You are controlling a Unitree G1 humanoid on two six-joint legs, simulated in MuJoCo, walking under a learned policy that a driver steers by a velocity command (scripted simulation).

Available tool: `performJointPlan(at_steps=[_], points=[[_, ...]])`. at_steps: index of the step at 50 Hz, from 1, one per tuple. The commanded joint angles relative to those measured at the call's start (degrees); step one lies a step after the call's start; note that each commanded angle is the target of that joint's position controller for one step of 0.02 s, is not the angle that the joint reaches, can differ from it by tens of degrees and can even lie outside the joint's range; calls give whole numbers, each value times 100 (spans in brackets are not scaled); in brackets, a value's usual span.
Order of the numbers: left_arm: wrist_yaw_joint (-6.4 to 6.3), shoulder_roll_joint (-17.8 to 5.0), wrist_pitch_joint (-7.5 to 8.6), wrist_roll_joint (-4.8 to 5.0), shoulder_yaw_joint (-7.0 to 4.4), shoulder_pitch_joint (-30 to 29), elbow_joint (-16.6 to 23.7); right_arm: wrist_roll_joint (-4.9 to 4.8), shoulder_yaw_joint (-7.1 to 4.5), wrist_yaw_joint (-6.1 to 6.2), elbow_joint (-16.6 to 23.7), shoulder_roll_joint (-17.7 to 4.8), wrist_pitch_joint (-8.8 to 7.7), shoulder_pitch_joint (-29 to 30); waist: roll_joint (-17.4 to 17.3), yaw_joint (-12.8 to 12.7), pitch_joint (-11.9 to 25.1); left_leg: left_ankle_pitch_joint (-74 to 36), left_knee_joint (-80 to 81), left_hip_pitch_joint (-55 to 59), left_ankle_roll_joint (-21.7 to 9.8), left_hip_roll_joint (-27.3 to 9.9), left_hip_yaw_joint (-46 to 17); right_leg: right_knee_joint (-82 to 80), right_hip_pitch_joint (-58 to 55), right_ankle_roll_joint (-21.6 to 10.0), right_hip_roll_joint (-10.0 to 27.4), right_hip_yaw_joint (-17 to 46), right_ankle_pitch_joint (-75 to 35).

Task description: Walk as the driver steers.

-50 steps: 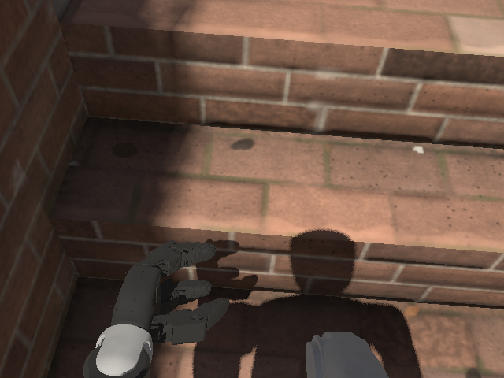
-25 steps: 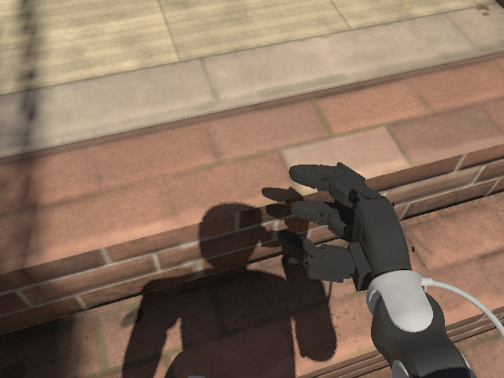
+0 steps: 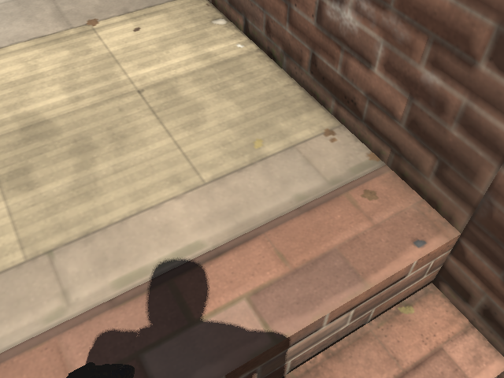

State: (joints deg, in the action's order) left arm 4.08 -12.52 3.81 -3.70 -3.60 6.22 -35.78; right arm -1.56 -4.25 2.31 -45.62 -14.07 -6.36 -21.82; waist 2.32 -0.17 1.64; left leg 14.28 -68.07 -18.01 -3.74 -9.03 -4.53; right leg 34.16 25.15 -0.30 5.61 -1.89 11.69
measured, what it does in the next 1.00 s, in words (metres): climbs, turning left: left foot 0.21 m higher, then right foot 0.20 m higher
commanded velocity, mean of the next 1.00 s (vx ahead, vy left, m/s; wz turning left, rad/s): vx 1.00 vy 0.00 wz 0.87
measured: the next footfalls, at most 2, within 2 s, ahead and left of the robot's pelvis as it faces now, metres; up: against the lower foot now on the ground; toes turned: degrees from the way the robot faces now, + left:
left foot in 0.50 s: +0.21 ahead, +0.08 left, +0.21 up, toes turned +33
right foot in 0.88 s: +0.52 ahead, -0.02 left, +0.41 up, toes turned +47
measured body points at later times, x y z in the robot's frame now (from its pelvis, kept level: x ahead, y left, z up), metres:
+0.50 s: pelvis +0.16 -0.01 +0.12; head +0.22 -0.03 +0.57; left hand +0.07 +0.23 +0.03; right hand +0.48 -0.01 +0.03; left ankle +0.18 +0.06 -0.52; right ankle +0.13 -0.17 -0.51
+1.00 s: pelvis +0.37 -0.01 +0.28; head +0.36 -0.02 +0.73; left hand +0.31 +0.29 +0.20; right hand +0.67 -0.09 +0.18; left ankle +0.23 +0.03 -0.29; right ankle +0.49 -0.05 -0.31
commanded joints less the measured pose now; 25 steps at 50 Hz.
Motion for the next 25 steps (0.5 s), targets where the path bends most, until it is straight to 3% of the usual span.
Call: performJointPlan(at_steps=[1,2,3,4,5,6,7,8,9,10,12,13,14,15,16,17,18,19,20,21,22,23,24,25], points=[[-70,-1291,-3,-273,-351,1750,-289,16,51,138,1119,323,-126,361,914,-550,2664,218,-6494,-3864,-18,1048,-281,-285,-4332,-827,2212,2180,-4155],[-134,-807,-20,-246,-200,1210,-530,57,171,223,1692,669,-101,1732,1205,-458,1567,336,-7745,-5161,13,1068,-19,-945,-3461,-1104,1997,2077,-1238],[-202,-485,37,-241,-68,1232,-886,126,344,181,2068,982,-56,2768,1321,-470,505,855,-8429,-6351,-128,965,-31,-1520,-2875,-1009,1907,1774,391],[-295,-136,130,-225,41,1361,-1175,145,463,80,2152,1120,24,2914,1293,-328,11,1186,-8654,-6773,-366,890,-276,-1884,-2437,-893,1814,1473,936],[-405,51,279,-67,98,1405,-1347,154,443,-37,2191,920,168,2554,1069,43,-94,1418,-8154,-6400,-489,785,-609,-2405,-1832,-731,2017,1318,1677],[-499,644,327,-85,232,2417,-1728,376,482,-107,2041,894,150,3169,85,-682,95,800,-8204,-6656,-649,838,-90,-1928,-3137,-620,1369,1582,369],[-574,592,458,-124,238,3194,-1990,419,515,-147,2073,993,178,3443,14,-908,333,758,-7998,-7068,-672,1143,-58,-1542,-4299,-660,1277,1554,-1297],[-629,139,594,-122,107,3251,-2025,434,485,-138,2086,938,286,3132,63,-698,639,956,-7846,-7230,-675,1114,-163,-1355,-4979,-628,1447,1456,-2354],[-643,-283,700,-49,-4,3211,-2055,435,442,-216,2148,872,433,3245,-270,-579,736,1202,-7604,-7532,-609,1113,-201,-1436,-5284,-669,1650,1404,-2141],[-619,-400,794,3,-36,3256,-2049,462,440,-293,2127,904,586,3435,-539,-502,582,1371,-7461,-7614,-528,1153,95,-1796,-4977,-721,1815,1364,-1543],[-558,-65,912,58,92,2808,-2163,487,593,-348,2525,1080,708,3984,-75,-125,-76,1206,-6355,-6916,-444,860,549,-2795,-3449,-404,1592,526,-876],[-561,46,939,64,106,2707,-2202,521,585,-413,2597,1085,754,4253,130,-92,-278,937,-6171,-6651,-405,797,688,-3083,-2960,-471,1457,145,-890],[-626,57,922,75,129,2638,-2252,479,628,-417,2725,1134,807,4321,398,-16,-373,1025,-6090,-6456,-486,696,714,-3326,-2748,-528,1431,-171,-1235],[-611,-88,835,55,125,2383,-2181,481,666,-421,2675,1037,866,4191,172,61,-266,1084,-5099,-5572,-579,635,1168,-3646,-2511,-540,1224,-815,-2325],[-589,-215,821,150,101,1884,-1989,460,688,-331,2522,960,948,3923,-26,373,-109,1099,-4068,-4090,-674,714,1481,-3520,-1958,-511,986,-1517,-4350],[-608,-370,773,352,142,1246,-1671,278,583,-254,2173,609,934,3519,-340,579,333,1235,-2891,-2292,-638,1177,2021,-2778,-1319,-395,758,-2095,-8760],[-678,-1132,778,451,-30,1552,-1580,93,607,-116,2166,656,999,2924,682,603,680,2501,-2227,-1765,-545,1395,2000,-2208,-1792,-621,1173,-1814,-11148],[-644,-1048,824,637,28,2068,-1549,187,548,-11,2150,327,946,3128,711,415,1310,2178,-1820,-573,-604,1632,1992,-1016,-1662,-475,1036,-1466,-12369],[-553,-1425,843,704,-52,2370,-1437,40,467,48,2114,201,978,2970,1104,367,1964,1761,-1005,236,-614,1727,1494,-118,-1528,-467,924,-1301,-11478],[-379,-1880,824,658,-240,2263,-1218,-53,311,85,2027,-120,984,2136,1435,518,2515,1901,-223,1143,-557,1843,939,764,-1340,-698,992,-1045,-10137],[-267,-1911,825,609,-302,2067,-843,-104,119,88,1838,-586,991,2005,630,431,2759,1295,442,2388,-668,1770,223,2035,-20,-644,645,-767,-6958],[-125,-1529,775,380,-309,2023,-586,59,-68,20,1724,-816,1032,2320,-223,-12,2607,1358,1720,2499,-881,1483,-436,3746,963,-533,78,-309,-1900],[-135,-674,691,157,-119,1833,-342,340,-177,-81,1671,-659,956,3038,-350,-399,2254,1437,2145,2259,-1342,975,-955,6557,2215,-356,-389,403,-811],[-212,175,664,48,129,618,105,466,-260,-166,1243,-598,843,2179,-278,171,1748,958,1790,1455,-1401,957,-1173,8482,2852,-303,-457,616,-643]])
